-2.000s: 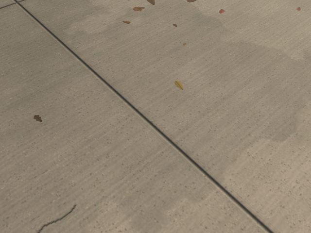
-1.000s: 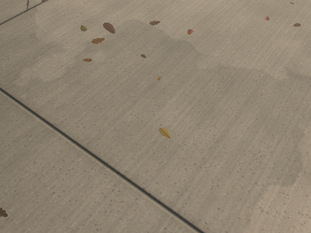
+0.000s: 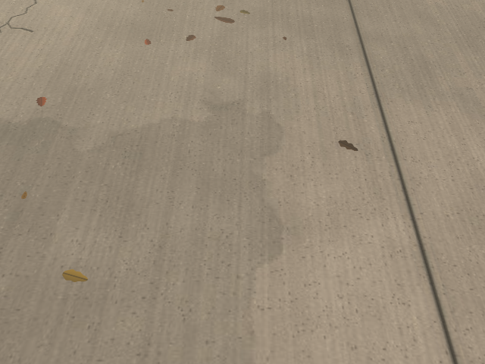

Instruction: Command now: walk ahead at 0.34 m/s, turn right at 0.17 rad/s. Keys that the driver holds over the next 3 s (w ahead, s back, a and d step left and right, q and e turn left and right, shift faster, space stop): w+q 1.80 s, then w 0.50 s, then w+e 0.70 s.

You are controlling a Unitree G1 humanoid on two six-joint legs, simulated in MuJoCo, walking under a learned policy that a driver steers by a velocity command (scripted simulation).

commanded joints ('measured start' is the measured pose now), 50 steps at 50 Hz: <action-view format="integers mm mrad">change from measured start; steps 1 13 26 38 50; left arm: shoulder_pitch -112 236 60 220 -82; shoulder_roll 48 206 83 53 64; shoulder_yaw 11 61 25 -1 -15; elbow -85 -18 64 56 -40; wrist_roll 1 7 13 28 28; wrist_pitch -43 -97 -110 -69 -90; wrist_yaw -11 -8 -9 2 -4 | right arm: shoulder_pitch -6 35 -143 97 -53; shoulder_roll -147 -22 -66 -335 -197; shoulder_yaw -32 15 -3 -97 -40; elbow -55 -78 -131 -137 -128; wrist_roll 6 4 24 33 15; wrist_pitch -22 -4 18 40 -8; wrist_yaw -9 4 35 38 9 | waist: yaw -21 170 63 -57 16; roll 171 -103 -29 263 85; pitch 87 -182 114 -219 27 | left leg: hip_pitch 88 -427 -590 522 -104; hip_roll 219 15 116 204 105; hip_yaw -263 -81 -48 -350 -230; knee -259 458 504 177 -167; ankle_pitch -143 -201 233 107 299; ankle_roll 158 -3 -47 295 238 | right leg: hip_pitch -218 849 460 -11 -86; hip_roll -79 -365 -286 -128 -135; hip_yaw -50 276 -122 -289 -37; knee -48 -656 -895 205 -165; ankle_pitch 112 31 374 53 271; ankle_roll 25 -129 -175 -9 71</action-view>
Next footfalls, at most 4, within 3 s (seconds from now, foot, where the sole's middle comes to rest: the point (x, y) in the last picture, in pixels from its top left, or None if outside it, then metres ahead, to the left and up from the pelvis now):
0.24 right None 0.18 -0.16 -0.78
0.74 left None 0.45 0.15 -0.78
1.24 right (197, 281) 0.79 0.11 -0.78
1.76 left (67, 282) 0.78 0.50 -0.78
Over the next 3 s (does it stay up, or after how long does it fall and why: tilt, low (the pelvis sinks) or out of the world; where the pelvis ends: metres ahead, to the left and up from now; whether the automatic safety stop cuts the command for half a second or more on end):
stays up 1.10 0.91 0.00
